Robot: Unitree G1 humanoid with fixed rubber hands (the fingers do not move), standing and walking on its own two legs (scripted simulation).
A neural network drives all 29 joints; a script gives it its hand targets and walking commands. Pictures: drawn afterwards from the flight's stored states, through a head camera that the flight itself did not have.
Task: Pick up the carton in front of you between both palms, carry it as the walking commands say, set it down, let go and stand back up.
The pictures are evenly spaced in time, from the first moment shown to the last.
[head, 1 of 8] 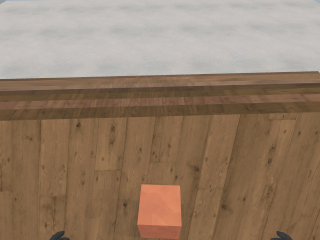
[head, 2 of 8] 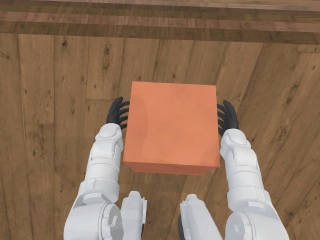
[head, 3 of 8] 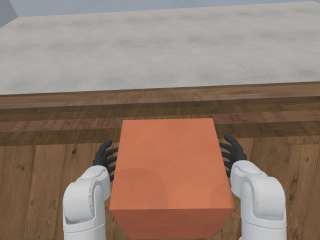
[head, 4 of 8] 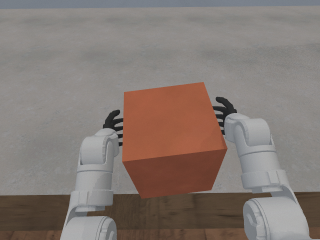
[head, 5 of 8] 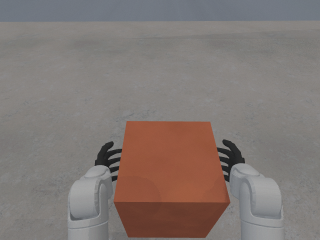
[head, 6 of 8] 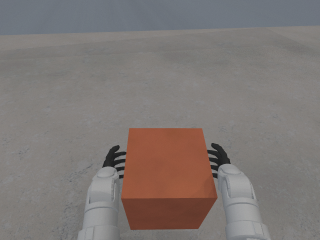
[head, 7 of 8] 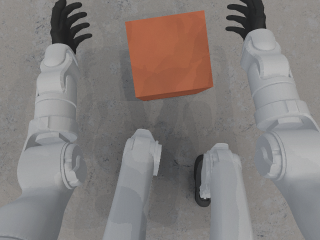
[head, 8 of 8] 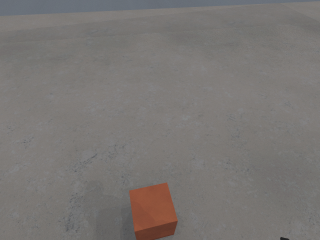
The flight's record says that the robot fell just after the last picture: no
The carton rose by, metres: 0.69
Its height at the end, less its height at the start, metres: -1.38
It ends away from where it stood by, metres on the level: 6.35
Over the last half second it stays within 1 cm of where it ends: yes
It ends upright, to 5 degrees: yes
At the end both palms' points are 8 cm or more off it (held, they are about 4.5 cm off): yes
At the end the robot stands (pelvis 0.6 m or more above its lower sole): yes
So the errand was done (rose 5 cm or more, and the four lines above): yes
